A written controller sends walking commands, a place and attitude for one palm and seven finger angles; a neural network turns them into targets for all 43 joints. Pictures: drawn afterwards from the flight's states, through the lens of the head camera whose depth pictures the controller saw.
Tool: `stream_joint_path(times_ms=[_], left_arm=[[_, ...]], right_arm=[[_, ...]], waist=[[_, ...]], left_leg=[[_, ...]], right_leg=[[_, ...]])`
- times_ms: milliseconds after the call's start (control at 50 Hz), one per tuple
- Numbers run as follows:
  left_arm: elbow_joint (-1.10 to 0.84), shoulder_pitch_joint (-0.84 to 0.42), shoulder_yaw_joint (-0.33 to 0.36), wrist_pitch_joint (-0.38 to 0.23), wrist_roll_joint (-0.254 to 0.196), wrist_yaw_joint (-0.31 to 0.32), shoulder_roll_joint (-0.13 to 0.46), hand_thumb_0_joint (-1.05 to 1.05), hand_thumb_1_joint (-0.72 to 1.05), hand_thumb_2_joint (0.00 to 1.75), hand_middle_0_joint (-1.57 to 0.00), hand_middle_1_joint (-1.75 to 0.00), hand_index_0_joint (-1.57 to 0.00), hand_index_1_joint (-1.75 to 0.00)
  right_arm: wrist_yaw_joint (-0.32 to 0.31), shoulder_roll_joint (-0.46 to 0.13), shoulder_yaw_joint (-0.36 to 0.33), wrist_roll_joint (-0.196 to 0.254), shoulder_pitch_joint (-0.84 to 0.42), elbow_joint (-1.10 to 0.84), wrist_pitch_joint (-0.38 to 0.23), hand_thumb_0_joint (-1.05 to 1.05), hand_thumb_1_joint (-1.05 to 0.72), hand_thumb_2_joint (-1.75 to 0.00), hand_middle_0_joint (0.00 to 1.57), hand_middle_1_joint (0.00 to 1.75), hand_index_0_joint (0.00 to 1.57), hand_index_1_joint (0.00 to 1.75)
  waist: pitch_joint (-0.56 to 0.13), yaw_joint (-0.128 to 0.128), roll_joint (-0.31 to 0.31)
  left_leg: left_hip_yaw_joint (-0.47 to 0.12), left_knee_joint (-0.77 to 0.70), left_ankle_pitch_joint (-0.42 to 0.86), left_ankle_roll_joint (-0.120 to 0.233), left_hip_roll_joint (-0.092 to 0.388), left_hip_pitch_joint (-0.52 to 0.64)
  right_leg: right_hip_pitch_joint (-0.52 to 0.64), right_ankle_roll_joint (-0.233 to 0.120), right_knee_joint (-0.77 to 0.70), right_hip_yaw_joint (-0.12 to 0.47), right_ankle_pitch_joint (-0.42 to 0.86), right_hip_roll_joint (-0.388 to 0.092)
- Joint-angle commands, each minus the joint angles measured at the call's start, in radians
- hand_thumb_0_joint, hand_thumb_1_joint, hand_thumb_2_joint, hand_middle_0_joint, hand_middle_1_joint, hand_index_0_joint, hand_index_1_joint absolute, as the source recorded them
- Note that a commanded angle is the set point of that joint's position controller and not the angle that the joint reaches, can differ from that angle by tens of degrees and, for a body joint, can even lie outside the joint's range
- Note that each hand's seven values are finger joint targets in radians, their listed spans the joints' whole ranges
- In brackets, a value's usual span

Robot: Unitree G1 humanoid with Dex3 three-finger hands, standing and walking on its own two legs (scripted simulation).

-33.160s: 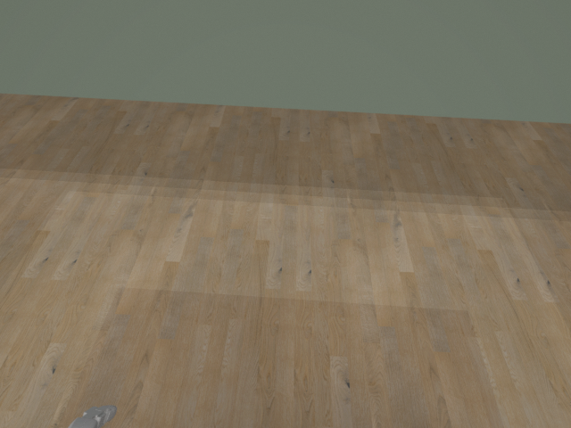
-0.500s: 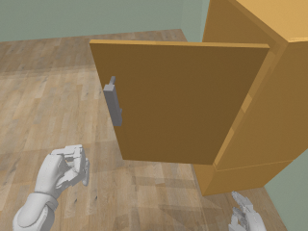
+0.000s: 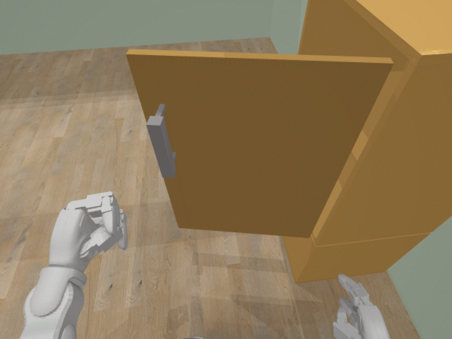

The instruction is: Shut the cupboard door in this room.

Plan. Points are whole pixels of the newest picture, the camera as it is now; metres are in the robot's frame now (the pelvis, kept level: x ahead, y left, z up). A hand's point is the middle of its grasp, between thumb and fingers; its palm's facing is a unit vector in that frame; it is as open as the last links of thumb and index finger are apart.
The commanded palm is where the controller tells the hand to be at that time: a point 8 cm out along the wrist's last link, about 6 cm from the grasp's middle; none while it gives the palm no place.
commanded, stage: bring the fist close to the handle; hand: left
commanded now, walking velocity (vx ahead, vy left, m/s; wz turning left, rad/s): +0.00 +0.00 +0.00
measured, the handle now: (165, 142) +0.46 +0.16 +0.09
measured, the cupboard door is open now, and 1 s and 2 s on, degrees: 78 78 69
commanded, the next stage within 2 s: push the door shut along its arc in 1.20 s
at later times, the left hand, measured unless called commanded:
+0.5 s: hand (157, 200) +0.32 +0.15 +0.09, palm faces -0.06 -1.00 -0.02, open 3.1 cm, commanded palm +0.30 +0.20 +0.09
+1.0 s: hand (176, 173) +0.37 +0.12 +0.10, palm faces -0.01 -1.00 -0.01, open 3.1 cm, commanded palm +0.34 +0.18 +0.09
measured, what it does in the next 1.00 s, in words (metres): stands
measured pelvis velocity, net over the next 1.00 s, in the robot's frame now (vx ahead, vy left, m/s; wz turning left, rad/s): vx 0.01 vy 0.00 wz -0.04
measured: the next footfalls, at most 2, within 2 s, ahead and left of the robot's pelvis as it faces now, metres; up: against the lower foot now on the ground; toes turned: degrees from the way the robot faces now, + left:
none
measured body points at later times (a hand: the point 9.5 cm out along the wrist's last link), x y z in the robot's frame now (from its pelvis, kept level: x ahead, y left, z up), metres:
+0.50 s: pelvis +0.01 +0.00 +0.00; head +0.04 -0.01 +0.45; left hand +0.32 +0.20 +0.09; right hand +0.17 -0.24 -0.09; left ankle +0.01 +0.10 -0.70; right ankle +0.02 -0.10 -0.70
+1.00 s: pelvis +0.01 +0.00 +0.01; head +0.05 -0.01 +0.46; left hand +0.37 +0.18 +0.10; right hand +0.14 -0.24 -0.10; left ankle +0.01 +0.10 -0.70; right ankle +0.02 -0.10 -0.70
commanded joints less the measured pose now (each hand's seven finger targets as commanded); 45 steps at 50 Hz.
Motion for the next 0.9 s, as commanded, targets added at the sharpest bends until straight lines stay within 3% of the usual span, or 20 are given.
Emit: stream_joint_path(times_ms=[0,80,120,160,220,260,360,420,440,500,520,600,620,640,660,720,760,780,820,880], left_arm=[[-0.113,-0.187,0.007,-0.035,0.006,-0.031,0.107,0.0,0.9,0.9,-1.3,-1.5,-1.3,-1.5],[-0.11,-0.259,-0.003,0.03,0.01,-0.036,0.107,0.0,0.9,0.9,-1.3,-1.5,-1.3,-1.5],[-0.135,-0.277,0.066,0.025,0.002,-0.006,0.158,0.0,0.9,0.9,-1.3,-1.5,-1.3,-1.5],[-0.147,-0.288,0.092,0.004,0.001,0.024,0.152,0.0,0.9,0.9,-1.3,-1.5,-1.3,-1.5],[-0.112,-0.346,0.1,-0.035,0.014,0.061,0.152,0.0,0.9,0.9,-1.3,-1.5,-1.3,-1.5],[-0.105,-0.339,0.028,-0.046,0.035,0.062,0.09,0.0,0.9,0.9,-1.3,-1.5,-1.3,-1.5],[-0.044,-0.378,-0.064,-0.008,0.053,0.032,0.038,0.0,0.9,0.9,-1.3,-1.5,-1.3,-1.5],[-0.023,-0.457,-0.025,0.009,0.052,0.044,0.081,0.0,0.9,0.9,-1.3,-1.5,-1.3,-1.5],[-0.033,-0.501,-0.045,0.009,0.054,0.051,0.058,0.0,0.9,0.9,-1.3,-1.5,-1.3,-1.5],[-0.013,-0.574,0.004,-0.009,0.057,0.091,0.085,0.0,0.9,0.9,-1.3,-1.5,-1.3,-1.5],[-0.017,-0.575,0.049,-0.021,0.06,0.108,0.13,0.0,0.9,0.9,-1.3,-1.5,-1.3,-1.5],[0.042,-0.603,-0.01,-0.042,0.084,0.122,0.068,0.0,0.9,0.9,-1.3,-1.5,-1.3,-1.5],[0.078,-0.609,-0.015,-0.037,0.09,0.12,0.072,0.0,0.9,0.9,-1.3,-1.5,-1.3,-1.5],[0.099,-0.636,-0.05,-0.032,0.096,0.114,0.043,0.0,0.9,0.9,-1.3,-1.5,-1.3,-1.5],[0.121,-0.645,-0.067,-0.024,0.096,0.111,0.023,0.0,0.9,0.9,-1.3,-1.5,-1.3,-1.5],[0.2,-0.661,-0.058,0.007,0.091,0.104,0.029,0.0,0.9,0.9,-1.3,-1.5,-1.3,-1.5],[0.185,-0.756,-0.09,0.007,0.09,0.107,-0.003,0.0,0.9,0.9,-1.3,-1.5,-1.3,-1.5],[0.183,-0.775,-0.088,0.002,0.091,0.114,-0.006,0.0,0.9,0.9,-1.3,-1.5,-1.3,-1.5],[0.185,-0.737,-0.008,-0.013,0.092,0.139,0.069,0.0,0.9,0.9,-1.3,-1.5,-1.3,-1.5],[0.173,-0.752,0.007,-0.048,0.101,0.161,0.071,0.0,0.9,0.9,-1.3,-1.5,-1.3,-1.5]], right_arm=[[-0.004,-0.124,-0.056,0.011,-0.051,-0.143,-0.051,0.0,-0.9,-0.9,0.2,0.3,0.2,0.3],[-0.006,-0.123,-0.056,0.013,-0.055,-0.158,-0.039,0.0,-0.9,-0.9,0.2,0.3,0.2,0.3],[-0.006,-0.122,-0.057,0.005,-0.06,-0.161,-0.034,0.0,-0.9,-0.9,0.2,0.3,0.2,0.3],[-0.001,-0.109,-0.055,0.0,-0.068,-0.166,-0.027,0.0,-0.9,-0.9,0.2,0.3,0.2,0.3],[0.006,-0.104,-0.056,-0.002,-0.07,-0.145,-0.017,0.0,-0.9,-0.9,0.2,0.3,0.2,0.3],[0.016,-0.101,-0.057,-0.001,-0.066,-0.145,-0.016,0.0,-0.9,-0.9,0.2,0.3,0.2,0.3],[0.02,-0.116,-0.066,0.005,-0.042,-0.136,-0.002,0.0,-0.9,-0.9,0.2,0.3,0.2,0.3],[0.01,-0.124,-0.069,0.005,-0.042,-0.129,0.01,0.0,-0.9,-0.9,0.2,0.3,0.2,0.3],[0.01,-0.12,-0.066,0.005,-0.053,-0.134,0.013,0.0,-0.9,-0.9,0.2,0.3,0.2,0.3],[0.011,-0.111,-0.064,-0.001,-0.056,-0.121,0.021,0.0,-0.9,-0.9,0.2,0.3,0.2,0.3],[0.01,-0.113,-0.066,-0.005,-0.054,-0.117,0.026,0.0,-0.9,-0.9,0.2,0.3,0.2,0.3],[0.024,-0.103,-0.064,-0.005,-0.053,-0.106,0.036,0.0,-0.9,-0.9,0.2,0.3,0.2,0.3],[0.024,-0.108,-0.065,-0.004,-0.043,-0.102,0.042,0.0,-0.9,-0.9,0.2,0.3,0.2,0.3],[0.027,-0.108,-0.066,-0.001,-0.046,-0.101,0.046,0.0,-0.9,-0.9,0.2,0.3,0.2,0.3],[0.028,-0.108,-0.068,-0.001,-0.038,-0.098,0.05,0.0,-0.9,-0.9,0.2,0.3,0.2,0.3],[0.026,-0.121,-0.071,0.001,-0.024,-0.098,0.066,0.0,-0.9,-0.9,0.2,0.3,0.2,0.3],[0.027,-0.116,-0.073,0.004,-0.024,-0.1,0.071,0.0,-0.9,-0.9,0.2,0.3,0.2,0.3],[0.027,-0.116,-0.075,0.002,-0.024,-0.099,0.071,0.0,-0.9,-0.9,0.2,0.3,0.2,0.3],[0.026,-0.122,-0.077,-0.004,-0.022,-0.1,0.077,0.0,-0.9,-0.9,0.2,0.3,0.2,0.3],[0.032,-0.108,-0.074,-0.007,-0.029,-0.101,0.085,0.0,-0.9,-0.9,0.2,0.3,0.2,0.3]], waist=[[-0.147,-0.026,-0.017],[-0.183,-0.017,-0.041],[-0.223,0.003,-0.076],[-0.255,0.014,-0.081],[-0.214,0.007,-0.068],[-0.22,0.001,0.002],[-0.205,-0.034,-0.038],[-0.206,-0.036,-0.097],[-0.217,-0.039,-0.07],[-0.254,-0.027,-0.072],[-0.285,-0.013,-0.078],[-0.293,-0.018,-0.001],[-0.283,-0.025,-0.038],[-0.26,-0.037,-0.01],[-0.259,-0.039,-0.029],[-0.245,-0.039,-0.079],[-0.257,-0.053,-0.083],[-0.273,-0.048,-0.067],[-0.313,-0.021,-0.088],[-0.334,-0.013,-0.078]], left_leg=[[-0.037,-0.142,0.128,-0.003,-0.002,0.028],[-0.035,-0.149,0.165,0.0,-0.005,0.043],[-0.034,-0.15,0.201,-0.002,-0.004,0.046],[-0.023,-0.152,0.232,-0.004,-0.007,0.054],[-0.018,-0.156,0.23,-0.007,-0.003,0.049],[-0.014,-0.158,0.258,-0.007,-0.003,0.083],[-0.021,-0.152,0.254,-0.003,0.003,0.092],[-0.025,-0.154,0.216,-0.001,0.002,0.081],[-0.023,-0.157,0.216,0.0,-0.001,0.089],[-0.023,-0.16,0.233,-0.006,-0.001,0.102],[-0.02,-0.156,0.249,-0.005,0.0,0.097],[-0.013,-0.155,0.296,-0.011,0.002,0.125],[-0.017,-0.152,0.3,-0.009,0.005,0.116],[-0.015,-0.153,0.292,-0.01,0.006,0.12],[-0.018,-0.154,0.292,-0.01,0.007,0.122],[-0.022,-0.158,0.281,-0.008,0.006,0.105],[-0.024,-0.162,0.27,-0.009,0.007,0.12],[-0.024,-0.159,0.281,-0.009,0.007,0.133],[-0.02,-0.16,0.293,-0.008,0.006,0.128],[-0.008,-0.167,0.309,-0.01,0.006,0.127]], right_leg=[[0.086,0.017,-0.155,0.096,0.101,-0.009],[0.127,0.021,-0.162,0.102,0.15,-0.016],[0.173,0.02,-0.153,0.104,0.19,-0.016],[0.198,0.023,-0.142,0.105,0.24,-0.018],[0.175,0.02,-0.137,0.1,0.238,-0.012],[0.154,0.014,-0.121,0.086,0.279,-0.01],[0.123,0.019,-0.131,0.077,0.288,-0.007],[0.124,0.021,-0.145,0.082,0.236,-0.006],[0.121,0.021,-0.145,0.084,0.239,-0.01],[0.139,0.018,-0.132,0.079,0.256,-0.008],[0.169,0.017,-0.128,0.088,0.273,-0.009],[0.149,0.011,-0.109,0.076,0.326,-0.006],[0.147,0.011,-0.111,0.075,0.327,-0.003],[0.122,0.012,-0.116,0.075,0.322,-0.005],[0.12,0.012,-0.117,0.071,0.323,-0.003],[0.125,0.013,-0.129,0.07,0.317,-0.001],[0.113,0.015,-0.13,0.066,0.305,-0.003],[0.112,0.014,-0.127,0.066,0.314,-0.002],[0.154,0.013,-0.126,0.075,0.325,-0.002],[0.177,0.012,-0.118,0.079,0.352,-0.004]])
